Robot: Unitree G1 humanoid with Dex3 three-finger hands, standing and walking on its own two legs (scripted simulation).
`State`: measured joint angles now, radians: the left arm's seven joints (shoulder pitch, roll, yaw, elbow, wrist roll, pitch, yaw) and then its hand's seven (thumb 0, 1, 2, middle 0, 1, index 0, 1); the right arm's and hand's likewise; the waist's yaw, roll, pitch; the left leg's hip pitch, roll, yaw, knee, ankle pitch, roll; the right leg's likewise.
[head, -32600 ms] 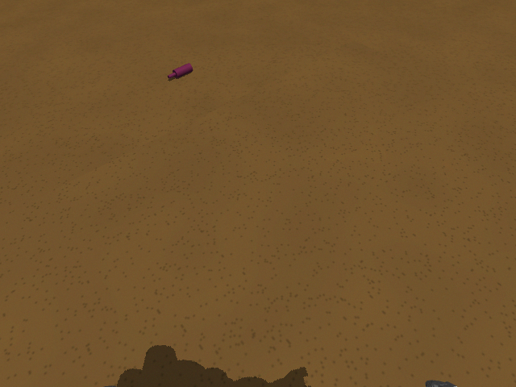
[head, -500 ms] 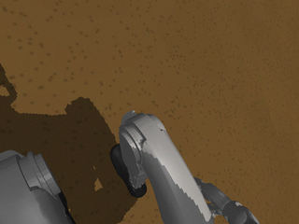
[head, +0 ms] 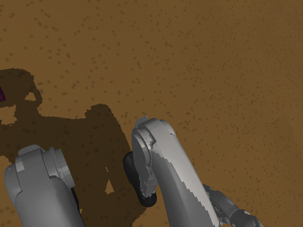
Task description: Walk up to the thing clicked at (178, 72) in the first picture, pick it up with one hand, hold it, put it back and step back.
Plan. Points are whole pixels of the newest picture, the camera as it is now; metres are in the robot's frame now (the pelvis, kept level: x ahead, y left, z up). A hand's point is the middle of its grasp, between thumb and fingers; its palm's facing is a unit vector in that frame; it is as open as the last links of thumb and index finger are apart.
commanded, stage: withdraw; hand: left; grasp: from above
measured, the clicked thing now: out of the picture +0.45 +0.38 -0.28
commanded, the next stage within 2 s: home in 0.66 s
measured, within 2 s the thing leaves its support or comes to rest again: neither
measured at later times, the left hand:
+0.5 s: hand out of the picture +0.44 +0.36 -0.09, palm faces -0.47 -0.12 -0.88, open 13.9 cm
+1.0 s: hand out of the picture +0.44 +0.35 -0.08, palm faces -0.34 -0.19 -0.92, open 12.6 cm
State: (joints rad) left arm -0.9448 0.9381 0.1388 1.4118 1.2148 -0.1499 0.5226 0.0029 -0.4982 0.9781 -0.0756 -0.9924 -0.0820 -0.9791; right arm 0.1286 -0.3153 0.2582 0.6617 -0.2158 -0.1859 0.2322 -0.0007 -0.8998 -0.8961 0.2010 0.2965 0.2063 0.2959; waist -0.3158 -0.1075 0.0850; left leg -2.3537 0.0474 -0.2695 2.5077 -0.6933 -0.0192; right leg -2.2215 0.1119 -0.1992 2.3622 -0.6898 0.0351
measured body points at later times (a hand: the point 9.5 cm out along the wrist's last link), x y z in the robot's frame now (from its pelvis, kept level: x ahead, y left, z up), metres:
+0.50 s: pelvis -0.01 -0.01 +0.04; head +0.21 +0.10 +0.42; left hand +0.46 +0.36 -0.04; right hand +0.09 -0.27 -0.05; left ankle +0.07 +0.13 -0.28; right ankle +0.11 -0.11 -0.28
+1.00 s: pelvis -0.01 +0.00 +0.05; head +0.21 +0.09 +0.43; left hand +0.45 +0.36 -0.02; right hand +0.07 -0.25 -0.06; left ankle +0.07 +0.13 -0.28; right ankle +0.11 -0.11 -0.28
